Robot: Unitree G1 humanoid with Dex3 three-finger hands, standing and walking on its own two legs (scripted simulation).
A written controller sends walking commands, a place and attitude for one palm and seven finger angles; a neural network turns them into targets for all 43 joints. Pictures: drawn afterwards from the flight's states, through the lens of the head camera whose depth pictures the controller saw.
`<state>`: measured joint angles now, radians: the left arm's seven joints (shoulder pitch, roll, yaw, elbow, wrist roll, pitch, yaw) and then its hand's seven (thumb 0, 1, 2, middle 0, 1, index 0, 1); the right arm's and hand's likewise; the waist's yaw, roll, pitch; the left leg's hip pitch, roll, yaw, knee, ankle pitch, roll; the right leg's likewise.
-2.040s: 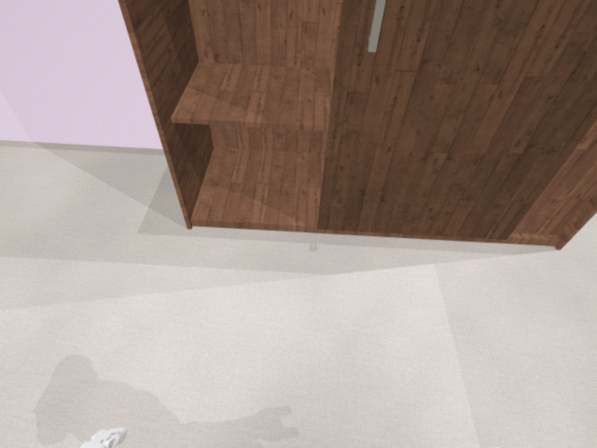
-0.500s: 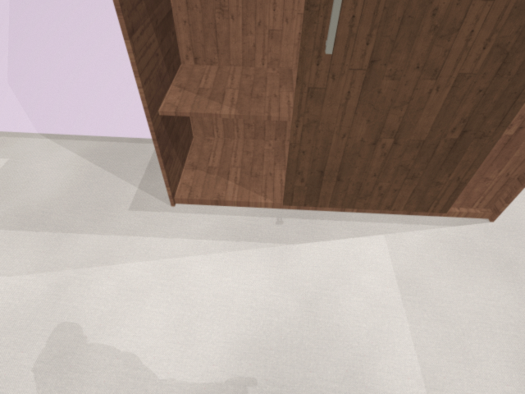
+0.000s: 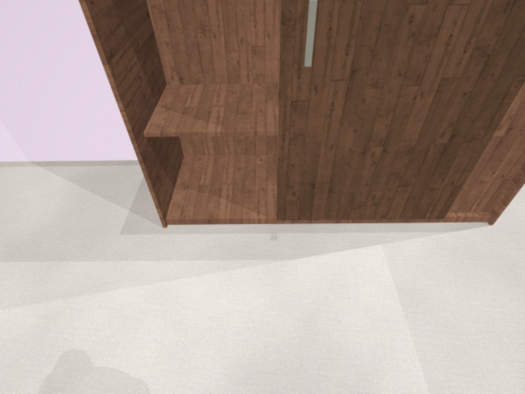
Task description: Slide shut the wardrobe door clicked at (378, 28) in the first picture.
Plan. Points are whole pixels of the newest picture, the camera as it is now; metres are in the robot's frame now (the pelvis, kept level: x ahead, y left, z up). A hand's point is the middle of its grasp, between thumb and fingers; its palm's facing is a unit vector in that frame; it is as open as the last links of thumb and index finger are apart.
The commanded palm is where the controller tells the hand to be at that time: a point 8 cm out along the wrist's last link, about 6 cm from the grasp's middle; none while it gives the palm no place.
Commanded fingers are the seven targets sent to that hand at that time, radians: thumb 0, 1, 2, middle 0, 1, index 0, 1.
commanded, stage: walk to a spot facing it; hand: right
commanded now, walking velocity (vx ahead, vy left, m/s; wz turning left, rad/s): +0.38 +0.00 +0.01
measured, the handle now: (309, 32) +1.03 -0.08 +0.16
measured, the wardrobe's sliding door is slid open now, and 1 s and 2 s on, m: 0.56 0.56 0.56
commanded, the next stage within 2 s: take the last steps up to it in 0.34 s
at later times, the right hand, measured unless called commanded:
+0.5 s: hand (338, 320) +0.32 -0.13 -0.18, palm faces -0.07 +0.98 -0.19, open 7.4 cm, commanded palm none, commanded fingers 0.00 -0.90 -0.90 0.20 0.30 0.20 0.30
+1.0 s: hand (362, 328) +0.31 -0.18 -0.18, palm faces +0.05 +0.99 -0.13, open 7.4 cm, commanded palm none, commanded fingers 0.00 -0.90 -0.90 0.20 0.30 0.20 0.30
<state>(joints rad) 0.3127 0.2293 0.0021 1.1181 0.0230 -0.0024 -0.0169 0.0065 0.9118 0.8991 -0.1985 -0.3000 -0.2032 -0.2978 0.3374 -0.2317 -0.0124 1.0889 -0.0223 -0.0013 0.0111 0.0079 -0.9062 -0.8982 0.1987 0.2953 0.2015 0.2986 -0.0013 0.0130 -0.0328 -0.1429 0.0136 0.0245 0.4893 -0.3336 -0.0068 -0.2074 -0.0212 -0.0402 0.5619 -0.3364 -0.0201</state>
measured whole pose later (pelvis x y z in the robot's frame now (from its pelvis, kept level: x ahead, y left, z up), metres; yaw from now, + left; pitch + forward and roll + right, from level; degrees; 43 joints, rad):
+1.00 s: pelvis +0.36 -0.01 +0.00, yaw +2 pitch -1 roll +1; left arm 0.22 0.14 0.05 1.01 0.02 -0.07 0.01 -0.01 0.94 0.90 -0.20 -0.30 -0.20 -0.30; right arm 0.39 -0.17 -0.05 1.13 -0.03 -0.01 0.01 0.01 -0.91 -0.90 0.20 0.29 0.20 0.30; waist -0.02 0.03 0.01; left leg -0.35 0.05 0.09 1.00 -0.44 0.02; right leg -0.26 -0.05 -0.17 0.54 -0.27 -0.06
